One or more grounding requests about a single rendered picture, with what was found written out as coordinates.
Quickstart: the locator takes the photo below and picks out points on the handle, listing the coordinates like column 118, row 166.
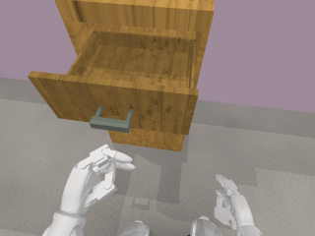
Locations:
column 110, row 124

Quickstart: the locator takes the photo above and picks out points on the left robot forearm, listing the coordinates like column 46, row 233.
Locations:
column 66, row 224

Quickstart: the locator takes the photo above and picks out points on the robot left hand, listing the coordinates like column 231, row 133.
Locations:
column 84, row 177

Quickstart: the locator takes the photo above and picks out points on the right robot forearm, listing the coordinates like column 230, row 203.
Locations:
column 248, row 230

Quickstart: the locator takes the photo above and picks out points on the robot right thigh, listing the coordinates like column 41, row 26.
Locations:
column 203, row 227

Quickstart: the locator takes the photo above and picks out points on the robot right hand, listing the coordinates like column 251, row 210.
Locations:
column 236, row 211

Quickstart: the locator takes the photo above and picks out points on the cabinet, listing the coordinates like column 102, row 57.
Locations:
column 172, row 18

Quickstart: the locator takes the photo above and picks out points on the drawer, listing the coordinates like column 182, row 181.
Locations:
column 153, row 75

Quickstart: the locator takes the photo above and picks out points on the right robot shin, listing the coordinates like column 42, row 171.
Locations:
column 204, row 217

